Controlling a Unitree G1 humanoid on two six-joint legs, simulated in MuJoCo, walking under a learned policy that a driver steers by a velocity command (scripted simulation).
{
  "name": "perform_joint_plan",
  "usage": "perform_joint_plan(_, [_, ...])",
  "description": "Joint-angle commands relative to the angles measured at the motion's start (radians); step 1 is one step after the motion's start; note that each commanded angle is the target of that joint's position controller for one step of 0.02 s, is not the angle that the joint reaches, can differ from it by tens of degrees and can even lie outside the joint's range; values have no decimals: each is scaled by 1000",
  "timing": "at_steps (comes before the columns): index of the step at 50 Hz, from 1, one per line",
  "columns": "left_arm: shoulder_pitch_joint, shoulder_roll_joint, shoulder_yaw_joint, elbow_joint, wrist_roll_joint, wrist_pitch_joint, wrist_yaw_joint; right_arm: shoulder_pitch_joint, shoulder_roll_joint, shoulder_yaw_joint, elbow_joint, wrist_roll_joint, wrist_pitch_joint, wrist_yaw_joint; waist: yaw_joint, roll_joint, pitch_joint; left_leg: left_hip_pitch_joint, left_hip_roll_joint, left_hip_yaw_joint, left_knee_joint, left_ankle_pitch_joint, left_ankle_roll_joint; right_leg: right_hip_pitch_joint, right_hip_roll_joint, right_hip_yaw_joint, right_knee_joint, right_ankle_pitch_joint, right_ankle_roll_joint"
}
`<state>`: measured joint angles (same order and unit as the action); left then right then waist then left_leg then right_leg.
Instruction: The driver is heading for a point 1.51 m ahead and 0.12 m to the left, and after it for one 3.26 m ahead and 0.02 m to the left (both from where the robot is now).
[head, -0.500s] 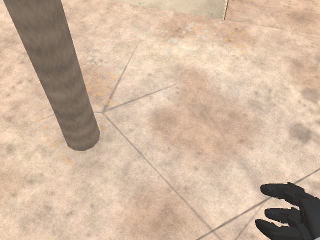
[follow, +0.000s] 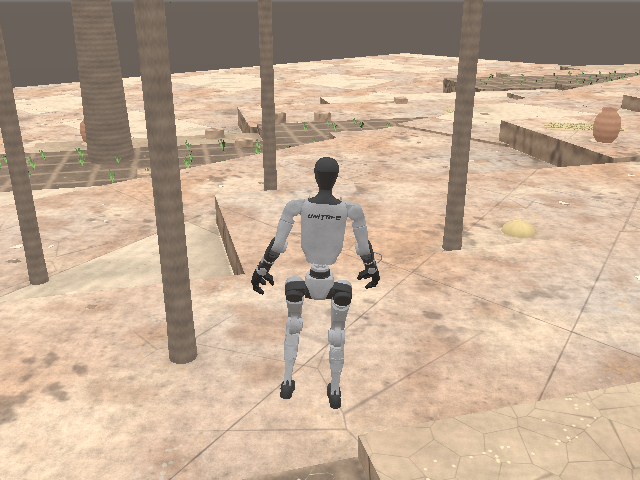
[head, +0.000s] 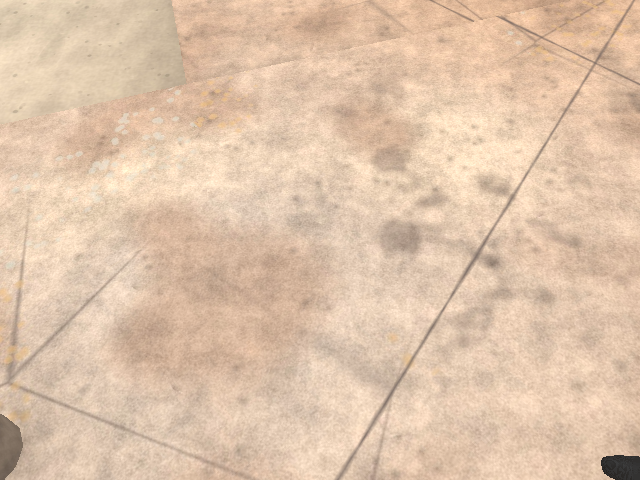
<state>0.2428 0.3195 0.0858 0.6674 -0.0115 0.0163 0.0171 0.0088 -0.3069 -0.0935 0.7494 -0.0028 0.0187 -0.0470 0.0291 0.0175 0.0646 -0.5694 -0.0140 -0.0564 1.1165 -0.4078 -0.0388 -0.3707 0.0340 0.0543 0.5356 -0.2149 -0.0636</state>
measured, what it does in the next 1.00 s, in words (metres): walks ahead: left foot, then right foot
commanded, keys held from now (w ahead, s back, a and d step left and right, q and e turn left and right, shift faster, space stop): e+shift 0.08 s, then shift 0.08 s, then w+shift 0.48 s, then w+q+shift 0.36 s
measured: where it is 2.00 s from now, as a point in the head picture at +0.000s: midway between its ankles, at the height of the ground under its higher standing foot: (320, 129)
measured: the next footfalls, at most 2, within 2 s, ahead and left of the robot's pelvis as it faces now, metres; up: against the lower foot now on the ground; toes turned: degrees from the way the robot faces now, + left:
left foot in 0.34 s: +0.13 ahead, +0.13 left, +0.00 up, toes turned -17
right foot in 0.76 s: +0.42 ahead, -0.20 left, +0.00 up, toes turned -14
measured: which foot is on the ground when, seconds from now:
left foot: up 0.00-0.32, down 0.34-0.78, up 0.80-1.00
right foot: down 0.00-0.34, up 0.36-0.74, down 0.76-1.00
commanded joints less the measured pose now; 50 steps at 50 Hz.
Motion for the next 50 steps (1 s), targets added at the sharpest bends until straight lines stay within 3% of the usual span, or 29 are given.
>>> perform_joint_plan(1, [-39, 163, 46, -108, -6, -3, 32, -24, -65, -17, -60, 5, -26, 4, -29, -115, -220, -96, -16, -70, -75, 83, -12, 293, -210, 325, -157, 386, -134])
perform_joint_plan(4, [-34, 178, 55, -126, -11, 10, 42, -38, -46, -6, -56, 9, -31, 11, -19, -124, -212, -75, -44, -89, -231, 105, -36, 302, -188, 368, -145, 328, -129])
perform_joint_plan(8, [-53, 159, 43, -146, 5, 22, 38, -7, -68, -5, -34, 10, -28, 23, -2, -167, -204, 31, -27, -70, -314, 124, -47, 231, -184, 376, -125, 309, -129])
perform_joint_plan(9, [-39, 151, 38, -143, 3, 22, 34, 8, -72, -3, -33, 13, -30, 30, 5, -163, -225, 60, -20, -61, -341, 130, -41, 219, -178, 389, -150, 121, -134])
perform_joint_plan(11, [-17, 146, 28, -134, 0, 12, 18, -1, -78, -2, -41, 24, -47, 47, 27, -198, -178, 96, -13, -28, -407, 96, -14, 158, -174, 448, -215, -324, -150])
perform_joint_plan(12, [-11, 147, 23, -126, 4, 2, 10, -2, -83, -2, -44, 26, -62, 55, 30, -217, -144, 121, -11, -14, -430, 64, 1, 125, -183, 477, -235, -420, -161])
perform_joint_plan(14, [-12, 132, 9, -114, 8, -18, 1, 37, -81, -3, -33, 31, -98, 67, 6, -209, -97, 218, -3, 12, -517, 60, 36, 64, -182, 489, -236, -477, -161])
perform_joint_plan(16, [-48, 104, -5, -117, 3, -30, -2, 164, -77, -8, 17, 28, -128, 69, -65, -170, -80, 404, 12, 28, -667, 133, 77, -25, -134, 443, -166, -492, -125])
perform_joint_plan(17, [-94, 57, -20, -136, 0, -38, -2, 290, -101, -16, 52, 18, -139, 65, -118, -91, -84, 546, 102, -97, -717, 44, 110, -150, -74, 363, 7, -457, -82])
perform_joint_plan(18, [-101, -20, -41, -156, -11, -53, -6, 402, -158, -21, 70, 3, -144, 62, -130, 98, -99, 678, 278, -407, -854, -241, 192, -326, 59, 157, 348, -356, -8])
perform_joint_plan(19, [-146, 33, -30, -208, -45, -75, -4, 415, -216, -37, 75, -15, -152, 78, -121, 211, 20, 647, 407, -741, -962, -509, 317, -584, 57, 141, 493, -352, -7])
perform_joint_plan(20, [-220, 111, -10, -186, 62, -58, -21, 366, -188, -29, 62, -75, -112, 77, -138, 109, 96, 599, 391, -686, -988, -523, 273, -648, 31, 157, 535, -227, -11])
perform_joint_plan(21, [-212, 104, -5, -172, 73, -56, -36, 359, -150, -20, 55, -58, -99, 73, -123, 69, 94, 588, 333, -560, -961, -411, 230, -624, 23, 164, 539, -138, -2])
perform_joint_plan(22, [-162, 91, -8, -149, 73, -56, -51, 352, -135, -11, 55, -43, -98, 68, -96, 78, 55, 583, 277, -451, -959, -307, 191, -560, 11, 149, 525, -78, 12])
perform_joint_plan(25, [-155, 66, -16, -132, 68, -49, -80, 381, -108, 4, 80, -19, -113, 61, -86, 129, 19, 536, 204, -297, -1011, -137, 192, -468, -15, 62, 510, 37, 46])
perform_joint_plan(30, [-334, 19, -48, -168, 51, -45, -96, 478, -87, 10, 122, -13, -116, 68, -143, 114, 64, 535, 175, -138, -1072, 133, 201, -383, -60, -100, 243, 136, 55])
perform_joint_plan(33, [-399, 17, -56, -187, 49, -49, -97, 540, -108, 11, 159, -18, -116, 59, -157, 120, 89, 590, 227, -117, -1077, 382, 208, -300, -58, -137, 114, 109, 17])
perform_joint_plan(35, [-335, 31, -51, -171, 52, -53, -80, 521, -132, 13, 170, -15, -113, 52, -97, 124, 49, 595, 236, -84, -966, 771, 198, -134, -4, -155, 54, 28, -12])
perform_joint_plan(36, [-230, 56, -38, -140, 53, -57, -63, 517, -156, 10, 176, -12, -113, 48, -38, 130, -22, 582, 240, -67, -829, 1061, 189, 29, 36, -157, 57, -19, -26])
perform_joint_plan(37, [-24, 89, -21, -75, 52, -64, -45, 486, -182, 6, 173, -8, -112, 46, 72, 109, -131, 504, 216, -38, -609, 1157, 175, 285, 56, -148, 27, -15, -42])
perform_joint_plan(38, [180, 146, 3, -18, 66, -72, -24, 439, -172, 9, 151, -4, -117, 47, 182, 68, -240, 270, 166, -28, -326, 931, 161, 603, -59, -36, 24, -60, -58])
perform_joint_plan(39, [280, 259, 32, -2, 101, -80, -14, 502, -9, 45, 89, 20, -122, 57, 151, -223, -445, -46, 25, 19, 78, 216, 138, 890, -401, 430, -81, -603, -103])
perform_joint_plan(40, [262, 230, 21, -9, 86, -78, -20, 456, -63, 30, 78, 20, -119, 57, 143, -213, -474, -96, -7, -67, 215, -25, 172, 758, -486, 730, -283, -808, -95])
perform_joint_plan(41, [147, 172, 7, 10, 82, -76, -18, 357, -93, 16, 58, 15, -107, 58, 90, -154, -251, -169, 43, -53, 255, 73, 176, 597, -437, 593, -287, -694, -68])
perform_joint_plan(42, [97, 113, -6, 15, 75, -82, -20, 341, -69, 26, 60, 7, -103, 67, 58, -96, -144, -156, 92, -40, 211, 149, 170, 464, -407, 434, -298, -483, -70])
perform_joint_plan(43, [66, 85, -13, 28, 69, -86, -18, 339, -44, 27, 71, -3, -92, 77, 26, -91, -85, -127, 113, -30, 174, 166, 162, 370, -357, 310, -331, -362, -47])
perform_joint_plan(44, [61, 68, -19, 41, 61, -92, -15, 362, -26, 30, 75, -17, -75, 86, -8, -133, -54, -102, 128, -24, 163, 169, 148, 299, -336, 221, -354, -297, -40])
perform_joint_plan(47, [76, 18, -29, 90, 34, -119, -24, 275, 14, 37, 37, -21, -34, 108, -41, -115, 37, -179, 161, -6, 163, 216, 128, 240, -314, 34, -418, -126, -18])
perform_joint_plan(50, [77, 4, -31, 118, 37, -138, -28, 147, 20, 48, -23, -17, -29, 125, -55, -99, 89, -226, 151, 43, 61, 359, 129, 210, -256, -168, -458, 82, -1])
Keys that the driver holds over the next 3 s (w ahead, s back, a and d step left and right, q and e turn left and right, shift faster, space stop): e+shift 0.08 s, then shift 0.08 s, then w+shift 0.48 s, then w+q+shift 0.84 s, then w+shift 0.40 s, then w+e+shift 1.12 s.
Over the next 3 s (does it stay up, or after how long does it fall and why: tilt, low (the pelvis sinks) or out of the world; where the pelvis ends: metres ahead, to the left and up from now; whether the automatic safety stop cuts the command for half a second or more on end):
stays up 2.30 0.40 -0.09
